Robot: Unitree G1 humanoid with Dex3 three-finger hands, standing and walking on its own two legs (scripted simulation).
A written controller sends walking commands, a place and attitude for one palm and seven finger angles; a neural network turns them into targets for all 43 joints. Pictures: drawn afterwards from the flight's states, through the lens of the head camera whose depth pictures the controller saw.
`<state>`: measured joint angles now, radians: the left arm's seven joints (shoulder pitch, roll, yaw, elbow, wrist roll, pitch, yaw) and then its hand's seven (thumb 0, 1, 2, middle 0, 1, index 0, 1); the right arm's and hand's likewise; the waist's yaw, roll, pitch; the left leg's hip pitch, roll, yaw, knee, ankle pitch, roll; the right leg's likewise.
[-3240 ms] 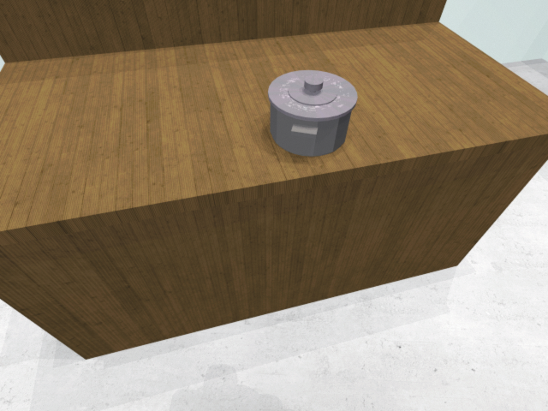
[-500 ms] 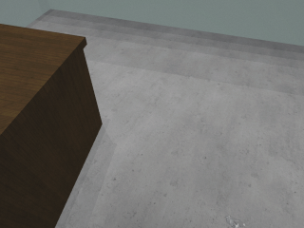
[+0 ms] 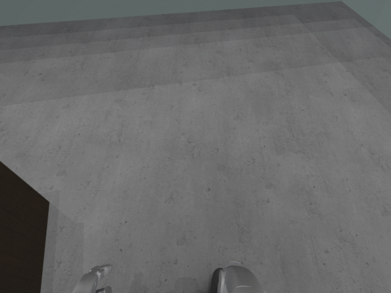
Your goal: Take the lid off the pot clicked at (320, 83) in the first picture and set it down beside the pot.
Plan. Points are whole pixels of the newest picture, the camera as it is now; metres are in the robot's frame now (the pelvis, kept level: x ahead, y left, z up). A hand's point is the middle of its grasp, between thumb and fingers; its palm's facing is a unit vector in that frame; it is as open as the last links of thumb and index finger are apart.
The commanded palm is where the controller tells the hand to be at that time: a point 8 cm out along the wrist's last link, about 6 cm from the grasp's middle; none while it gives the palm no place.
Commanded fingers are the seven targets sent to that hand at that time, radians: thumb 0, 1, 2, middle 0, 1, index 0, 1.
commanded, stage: walk to a spot facing it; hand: left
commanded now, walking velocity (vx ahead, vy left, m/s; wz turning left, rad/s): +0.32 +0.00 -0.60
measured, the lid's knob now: out of the picture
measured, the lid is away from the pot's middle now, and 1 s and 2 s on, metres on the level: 0.00 0.00 0.00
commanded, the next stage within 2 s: turn to face it in 0.24 s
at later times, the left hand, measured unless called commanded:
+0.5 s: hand (123, 239) +0.26 +0.18 -0.18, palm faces -0.05 -0.98 -0.19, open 7.3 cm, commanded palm none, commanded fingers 0.00 0.90 0.90 -0.20 -0.30 -0.20 -0.30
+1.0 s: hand (130, 221) +0.30 +0.16 -0.15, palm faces +0.15 -0.95 -0.29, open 7.3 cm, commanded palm none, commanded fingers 0.00 0.90 0.90 -0.20 -0.30 -0.20 -0.30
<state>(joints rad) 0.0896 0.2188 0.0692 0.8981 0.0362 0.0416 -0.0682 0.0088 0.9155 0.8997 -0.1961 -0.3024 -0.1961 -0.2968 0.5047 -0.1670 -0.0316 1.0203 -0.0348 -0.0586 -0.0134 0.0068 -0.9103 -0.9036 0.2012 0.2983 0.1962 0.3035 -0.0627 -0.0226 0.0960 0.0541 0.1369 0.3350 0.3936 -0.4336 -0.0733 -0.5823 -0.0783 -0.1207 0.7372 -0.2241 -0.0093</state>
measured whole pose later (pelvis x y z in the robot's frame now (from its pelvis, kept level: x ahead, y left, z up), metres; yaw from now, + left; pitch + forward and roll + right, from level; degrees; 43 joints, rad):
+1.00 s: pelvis +0.23 -0.05 +0.00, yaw +6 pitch +0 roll +0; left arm 0.21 0.19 0.07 0.91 0.02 0.02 0.03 0.00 0.91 0.90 -0.20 -0.30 -0.20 -0.30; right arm 0.26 -0.22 -0.10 0.97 -0.02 0.07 0.00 0.01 -0.91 -0.90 0.20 0.30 0.20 0.30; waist -0.02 0.04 0.03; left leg -0.47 -0.07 -0.10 0.69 -0.32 -0.02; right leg -0.27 -0.01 -0.03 0.55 -0.29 0.00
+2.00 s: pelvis +0.21 -0.08 +0.01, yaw +43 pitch +0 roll +1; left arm 0.22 0.20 0.05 0.86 0.02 0.02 0.03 0.00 0.91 0.90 -0.20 -0.30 -0.20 -0.30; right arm 0.22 -0.27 -0.11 0.92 -0.02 0.08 0.03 0.01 -0.91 -0.90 0.20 0.30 0.20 0.30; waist -0.03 0.06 0.07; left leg -0.55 -0.06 -0.05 1.06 -0.40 -0.05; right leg -0.22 -0.05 -0.07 0.51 -0.28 -0.01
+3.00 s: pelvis +0.22 -0.07 +0.01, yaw +79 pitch -1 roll +2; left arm 0.20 0.18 0.04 0.85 0.02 0.02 0.03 0.00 0.91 0.90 -0.20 -0.30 -0.20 -0.30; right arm 0.24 -0.28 -0.10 0.94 -0.02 0.08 0.03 0.01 -0.91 -0.90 0.20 0.30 0.20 0.30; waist -0.04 0.05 0.08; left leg -0.52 -0.03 -0.05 1.14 -0.39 -0.06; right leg -0.18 -0.06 -0.10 0.49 -0.29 -0.03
